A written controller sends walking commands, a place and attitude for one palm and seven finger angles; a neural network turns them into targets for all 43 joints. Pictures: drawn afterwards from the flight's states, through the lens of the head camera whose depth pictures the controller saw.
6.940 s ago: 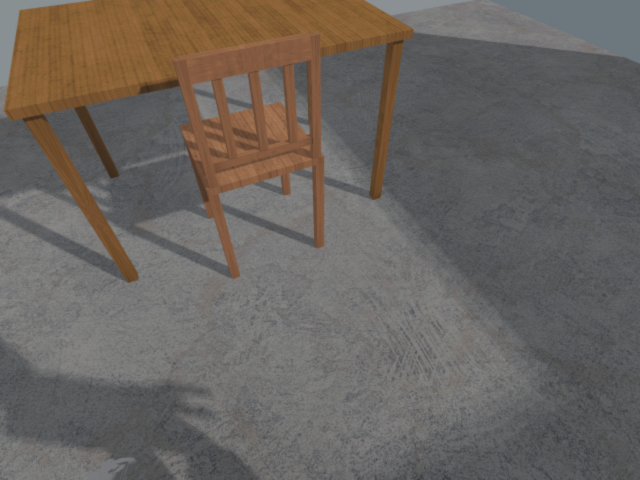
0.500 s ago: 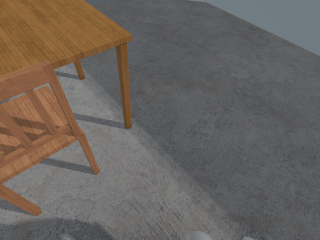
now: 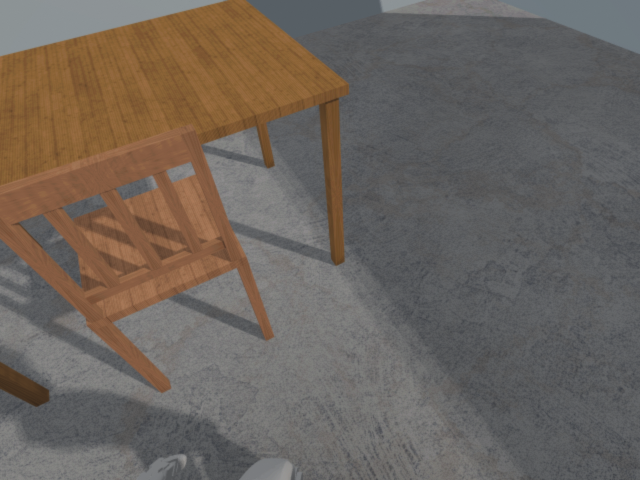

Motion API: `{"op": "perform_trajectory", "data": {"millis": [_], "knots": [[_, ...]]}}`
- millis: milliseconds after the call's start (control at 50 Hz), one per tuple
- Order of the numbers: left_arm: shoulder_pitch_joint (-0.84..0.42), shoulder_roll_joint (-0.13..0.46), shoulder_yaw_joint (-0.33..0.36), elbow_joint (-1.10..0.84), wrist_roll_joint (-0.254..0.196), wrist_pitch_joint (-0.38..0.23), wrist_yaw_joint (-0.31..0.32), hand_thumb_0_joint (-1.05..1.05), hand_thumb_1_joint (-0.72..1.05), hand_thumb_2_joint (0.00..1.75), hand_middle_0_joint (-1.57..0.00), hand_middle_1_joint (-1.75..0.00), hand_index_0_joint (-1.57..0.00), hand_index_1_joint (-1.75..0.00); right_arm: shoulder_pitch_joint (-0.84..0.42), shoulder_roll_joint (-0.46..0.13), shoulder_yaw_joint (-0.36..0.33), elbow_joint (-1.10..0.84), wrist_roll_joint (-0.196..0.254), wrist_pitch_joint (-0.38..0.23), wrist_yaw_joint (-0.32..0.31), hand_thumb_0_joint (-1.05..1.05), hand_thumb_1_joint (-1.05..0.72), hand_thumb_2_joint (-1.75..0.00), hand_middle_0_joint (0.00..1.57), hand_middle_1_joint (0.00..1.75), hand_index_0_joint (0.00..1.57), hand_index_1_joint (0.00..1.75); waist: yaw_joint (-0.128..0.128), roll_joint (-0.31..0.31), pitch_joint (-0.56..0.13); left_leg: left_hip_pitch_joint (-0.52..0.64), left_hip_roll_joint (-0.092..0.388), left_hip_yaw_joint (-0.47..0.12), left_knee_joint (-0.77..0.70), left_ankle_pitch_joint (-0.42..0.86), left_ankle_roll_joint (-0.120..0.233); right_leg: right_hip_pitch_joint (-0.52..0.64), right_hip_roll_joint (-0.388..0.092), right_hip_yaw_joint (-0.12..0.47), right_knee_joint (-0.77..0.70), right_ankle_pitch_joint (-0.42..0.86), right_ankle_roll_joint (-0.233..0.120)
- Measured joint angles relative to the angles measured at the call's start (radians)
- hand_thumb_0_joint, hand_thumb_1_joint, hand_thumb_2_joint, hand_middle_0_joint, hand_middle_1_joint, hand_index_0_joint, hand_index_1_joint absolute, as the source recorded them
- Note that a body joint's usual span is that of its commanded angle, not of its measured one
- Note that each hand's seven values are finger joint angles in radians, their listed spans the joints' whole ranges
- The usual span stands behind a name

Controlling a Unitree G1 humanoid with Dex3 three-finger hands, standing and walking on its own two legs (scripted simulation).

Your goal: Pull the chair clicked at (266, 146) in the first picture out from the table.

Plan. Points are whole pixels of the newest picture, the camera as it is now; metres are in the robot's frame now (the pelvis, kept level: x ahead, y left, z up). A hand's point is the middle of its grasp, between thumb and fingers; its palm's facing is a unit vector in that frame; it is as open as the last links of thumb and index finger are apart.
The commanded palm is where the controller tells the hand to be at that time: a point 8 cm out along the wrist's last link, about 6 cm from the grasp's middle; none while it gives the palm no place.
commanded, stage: turn to face it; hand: left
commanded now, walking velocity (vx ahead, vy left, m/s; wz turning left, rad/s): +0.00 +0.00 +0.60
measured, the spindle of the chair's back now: (133, 230) +0.60 +0.42 -0.10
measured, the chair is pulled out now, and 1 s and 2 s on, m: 0.00 0.00 0.00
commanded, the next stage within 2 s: take the last steps up to it in 0.86 s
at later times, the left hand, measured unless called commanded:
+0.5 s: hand out of the picture -0.03 +0.30 -0.18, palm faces +0.34 -0.91 -0.24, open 7.4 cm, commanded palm none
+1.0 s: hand out of the picture +0.00 +0.24 -0.14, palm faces +0.44 -0.85 -0.28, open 7.3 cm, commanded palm none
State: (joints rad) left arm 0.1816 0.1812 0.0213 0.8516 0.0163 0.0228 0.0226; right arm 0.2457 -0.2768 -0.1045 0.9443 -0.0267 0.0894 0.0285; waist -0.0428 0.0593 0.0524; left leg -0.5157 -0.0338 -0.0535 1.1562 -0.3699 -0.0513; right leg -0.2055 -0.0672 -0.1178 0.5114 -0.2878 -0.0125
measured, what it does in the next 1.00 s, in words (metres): steps on the spot, turning left: left foot, then right foot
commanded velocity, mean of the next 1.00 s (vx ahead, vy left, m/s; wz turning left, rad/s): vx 0.02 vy -0.01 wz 0.38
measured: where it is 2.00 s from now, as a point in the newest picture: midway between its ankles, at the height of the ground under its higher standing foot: outside the picture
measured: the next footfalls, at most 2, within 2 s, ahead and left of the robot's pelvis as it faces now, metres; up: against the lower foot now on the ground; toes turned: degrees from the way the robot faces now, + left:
left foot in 0.30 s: +0.00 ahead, +0.15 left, +0.00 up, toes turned +17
right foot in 0.92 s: +0.08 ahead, -0.04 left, +0.00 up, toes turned +24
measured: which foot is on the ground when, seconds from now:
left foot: up 0.00-0.28, down 0.30-0.92, up 0.94-1.00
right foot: down 0.00-0.30, up 0.32-0.90, down 0.92-1.00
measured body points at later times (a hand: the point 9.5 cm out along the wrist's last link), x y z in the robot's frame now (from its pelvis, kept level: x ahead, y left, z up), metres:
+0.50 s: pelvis -0.01 +0.07 +0.00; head +0.01 +0.12 +0.45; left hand -0.05 +0.35 -0.16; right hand +0.17 -0.15 -0.11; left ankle -0.04 +0.14 -0.74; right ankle +0.01 -0.10 -0.64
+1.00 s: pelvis -0.01 +0.02 +0.00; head +0.01 -0.01 +0.45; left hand -0.02 +0.28 -0.12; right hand +0.11 -0.19 -0.17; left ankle -0.06 +0.13 -0.70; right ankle +0.04 -0.06 -0.74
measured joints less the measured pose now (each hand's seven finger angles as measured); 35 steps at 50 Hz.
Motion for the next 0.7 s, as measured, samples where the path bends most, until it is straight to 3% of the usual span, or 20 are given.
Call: {"op": "perform_trajectory", "data": {"millis": [60,120,240,300,320,360,400,460,580,700], "knots": [[0.021,-0.002,-0.001,0.010,0.002,-0.004,0.001,0.01,0.90,0.90,-0.21,-0.30,-0.21,-0.30,0.001,-0.005,0.001,0.005,0.000,0.002,0.004,0.01,-0.91,-0.89,0.20,0.30,0.20,0.30,0.002,-0.012,0.006,0.005,0.041,0.015,0.030,0.022,-0.020,0.017,-0.022,-0.039,-0.014,0.003,0.002],[0.040,-0.001,0.000,0.019,0.007,-0.009,0.000,0.01,0.90,0.90,-0.21,-0.30,-0.21,-0.30,-0.011,-0.006,0.005,0.012,0.002,0.010,0.004,0.01,-0.91,-0.89,0.19,0.30,0.20,0.30,0.014,-0.027,0.018,0.039,0.069,0.033,-0.038,-0.006,-0.031,0.023,-0.046,-0.076,-0.011,-0.003,0.009],[0.071,0.027,0.010,0.039,0.016,0.000,-0.007,0.00,0.90,0.90,-0.21,-0.30,-0.21,-0.30,-0.076,-0.001,0.023,-0.001,0.010,0.003,0.004,0.01,-0.91,-0.90,0.19,0.30,0.20,0.30,0.052,-0.061,0.047,0.142,0.081,0.101,-0.303,-0.069,-0.016,0.001,-0.100,-0.138,0.046,-0.030,0.041],[0.091,0.055,0.024,0.051,0.012,0.011,-0.010,0.00,0.90,0.90,-0.21,-0.30,-0.21,-0.30,-0.102,0.003,0.033,-0.029,0.011,-0.019,0.005,0.01,-0.91,-0.90,0.19,0.30,0.20,0.30,0.063,-0.078,0.046,0.227,0.066,0.132,-0.503,0.027,0.006,-0.029,-0.131,-0.168,0.121,-0.066,0.070],[0.094,0.070,0.031,0.057,0.007,0.018,-0.011,0.00,0.90,0.90,-0.21,-0.30,-0.21,-0.30,-0.112,0.009,0.034,-0.036,0.010,-0.032,0.004,0.01,-0.91,-0.90,0.19,0.30,0.20,0.30,0.065,-0.096,0.048,0.230,0.050,0.135,-0.522,0.042,0.037,-0.056,-0.149,-0.152,0.180,-0.084,0.075],[0.086,0.095,0.042,0.072,0.004,0.043,-0.007,0.01,0.90,0.90,-0.21,-0.30,-0.21,-0.30,-0.126,0.025,0.044,-0.048,0.011,-0.052,0.001,0.01,-0.91,-0.89,0.19,0.30,0.20,0.30,0.077,-0.119,0.056,0.219,0.034,0.131,-0.494,0.016,0.086,-0.133,-0.126,-0.052,0.360,-0.227,0.085],[0.079,0.106,0.047,0.086,0.005,0.059,-0.002,0.01,0.90,0.90,-0.20,-0.30,-0.20,-0.30,-0.123,0.035,0.054,-0.057,0.010,-0.063,-0.007,0.00,-0.91,-0.89,0.20,0.30,0.20,0.30,0.077,-0.115,0.047,0.231,0.035,0.114,-0.516,0.015,0.106,-0.198,-0.086,0.007,0.513,-0.263,0.087],[0.054,0.108,0.050,0.090,0.003,0.055,-0.007,0.01,0.91,0.90,-0.20,-0.30,-0.20,-0.30,-0.111,0.046,0.063,-0.059,0.009,-0.067,-0.023,0.00,-0.91,-0.89,0.20,0.30,0.20,0.30,0.069,-0.100,0.038,0.268,0.027,0.079,-0.597,0.063,0.109,-0.259,-0.053,0.052,0.633,-0.188,0.095],[0.005,0.094,0.041,0.064,0.002,0.035,-0.011,0.01,0.91,0.90,-0.20,-0.30,-0.20,-0.30,-0.074,0.066,0.078,-0.042,0.013,-0.068,-0.029,0.00,-0.91,-0.89,0.20,0.30,0.20,0.30,0.062,-0.088,0.023,0.324,-0.007,0.028,-0.718,0.137,0.125,-0.293,-0.031,0.100,0.632,-0.073,0.111],[-0.026,0.072,0.032,0.062,-0.002,0.038,-0.006,0.01,0.91,0.90,-0.20,-0.30,-0.20,-0.30,-0.022,0.086,0.079,-0.020,0.007,-0.063,-0.031,0.00,-0.91,-0.89,0.20,0.30,0.21,0.30,0.036,-0.080,0.004,0.342,-0.041,-0.008,-0.747,0.158,0.128,-0.249,-0.010,0.112,0.519,-0.091,0.112]]}}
